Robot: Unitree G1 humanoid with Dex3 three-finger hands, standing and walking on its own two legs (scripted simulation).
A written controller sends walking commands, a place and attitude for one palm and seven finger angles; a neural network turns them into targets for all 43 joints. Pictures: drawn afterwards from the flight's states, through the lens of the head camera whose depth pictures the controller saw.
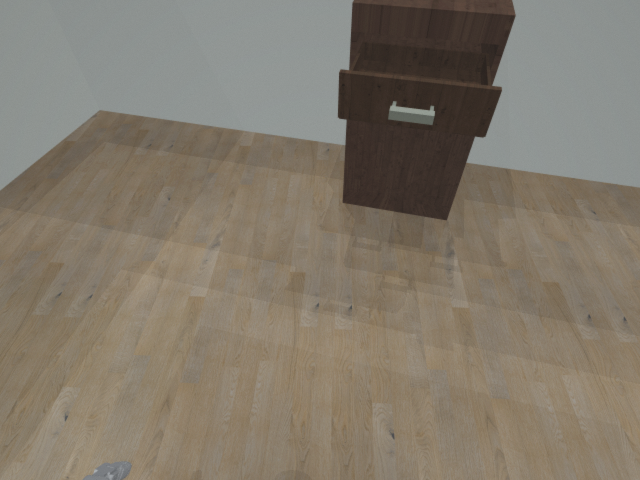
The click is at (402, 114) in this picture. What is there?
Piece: drawer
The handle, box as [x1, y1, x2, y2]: [388, 101, 434, 124]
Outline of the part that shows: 390,106 388,116 389,119 432,124 434,115 433,106 430,106 429,110 398,107 395,105 396,101 393,101 392,105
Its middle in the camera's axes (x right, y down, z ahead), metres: +0.25 -0.35 +1.07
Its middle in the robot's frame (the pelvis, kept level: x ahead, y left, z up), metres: +1.04 -0.20 -0.08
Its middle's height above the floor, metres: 0.69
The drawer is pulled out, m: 0.29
